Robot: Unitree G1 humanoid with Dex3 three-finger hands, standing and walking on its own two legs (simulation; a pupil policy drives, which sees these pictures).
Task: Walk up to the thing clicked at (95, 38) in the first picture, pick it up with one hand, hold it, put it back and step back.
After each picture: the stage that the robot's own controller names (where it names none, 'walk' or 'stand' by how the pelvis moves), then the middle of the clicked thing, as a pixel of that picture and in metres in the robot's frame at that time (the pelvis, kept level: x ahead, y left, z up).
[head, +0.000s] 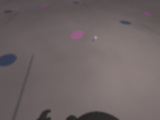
stand; (95, 39) +2.09 -0.13 -0.72
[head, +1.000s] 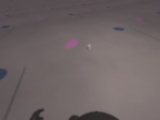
walk; (89, 47) +1.94 +0.15 -0.69
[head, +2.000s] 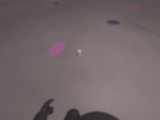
walk; (79, 52) +1.33 +0.27 -0.71
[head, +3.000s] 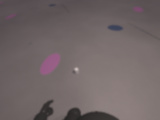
walk; (76, 71) +0.84 +0.27 -0.71
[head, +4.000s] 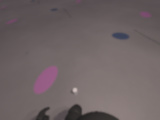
walk; (75, 91) +0.49 +0.25 -0.71
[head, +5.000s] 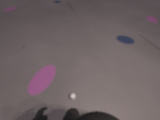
stand; (73, 97) +0.37 +0.18 -0.70
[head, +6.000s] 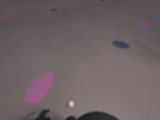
stand; (71, 104) +0.33 +0.19 -0.72
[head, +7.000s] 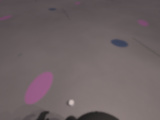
stand; (71, 103) +0.34 +0.20 -0.73
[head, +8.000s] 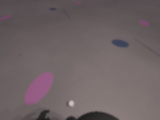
stand; (71, 104) +0.32 +0.20 -0.73
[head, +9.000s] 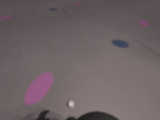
stand; (71, 104) +0.32 +0.20 -0.73
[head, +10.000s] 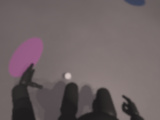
go down; (68, 76) +0.37 +0.20 -0.48
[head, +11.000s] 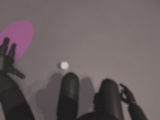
go down; (65, 66) +0.40 +0.23 -0.31
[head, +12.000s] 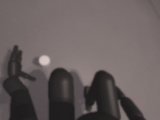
close in; (44, 62) +0.37 +0.27 -0.23
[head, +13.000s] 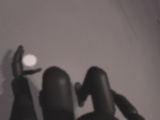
close; (29, 62) +0.37 +0.28 -0.22
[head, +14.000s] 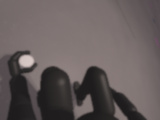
close; (26, 62) +0.36 +0.28 -0.21
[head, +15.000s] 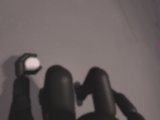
lift; (31, 64) +0.34 +0.27 -0.22
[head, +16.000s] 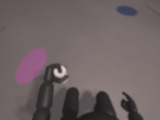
lift; (61, 75) +0.31 +0.19 +0.00
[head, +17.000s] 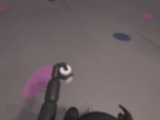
hold; (66, 74) +0.33 +0.17 +0.03
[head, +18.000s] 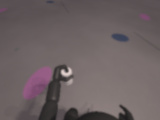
hold; (67, 76) +0.33 +0.16 +0.01
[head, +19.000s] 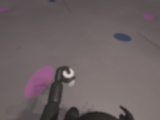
crouch; (69, 77) +0.32 +0.15 +0.00
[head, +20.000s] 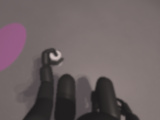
crouch; (56, 58) +0.42 +0.23 -0.10
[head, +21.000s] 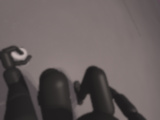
lower; (21, 57) +0.40 +0.30 -0.22
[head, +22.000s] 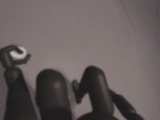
lower; (20, 56) +0.40 +0.30 -0.22
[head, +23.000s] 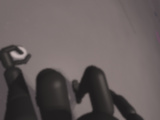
lower; (20, 56) +0.40 +0.30 -0.22
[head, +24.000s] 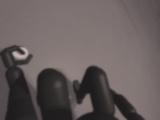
lower; (22, 57) +0.40 +0.30 -0.22
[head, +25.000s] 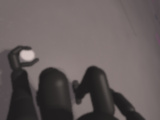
open; (26, 58) +0.39 +0.28 -0.23
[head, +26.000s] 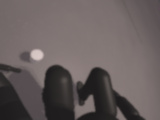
stand; (36, 57) +0.39 +0.27 -0.23
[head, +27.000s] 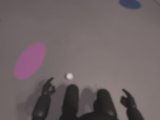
walk; (70, 77) +0.40 +0.21 -0.50
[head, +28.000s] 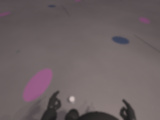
stand; (72, 100) +0.36 +0.18 -0.66
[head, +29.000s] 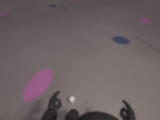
stand; (72, 100) +0.36 +0.18 -0.67
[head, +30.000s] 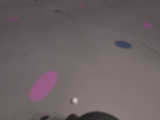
stand; (75, 101) +0.38 +0.17 -0.72
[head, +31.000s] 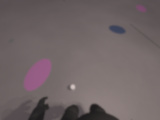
walk; (72, 87) +0.42 +0.15 -0.71
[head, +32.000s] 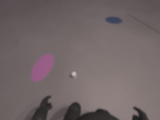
walk; (74, 75) +0.61 +0.24 -0.69
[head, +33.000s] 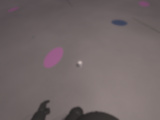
walk; (80, 64) +0.92 +0.22 -0.70
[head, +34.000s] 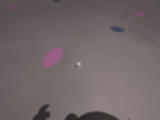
stand; (78, 65) +0.96 +0.19 -0.72
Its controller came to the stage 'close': yes
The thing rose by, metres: 0.71
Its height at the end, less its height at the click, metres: +0.00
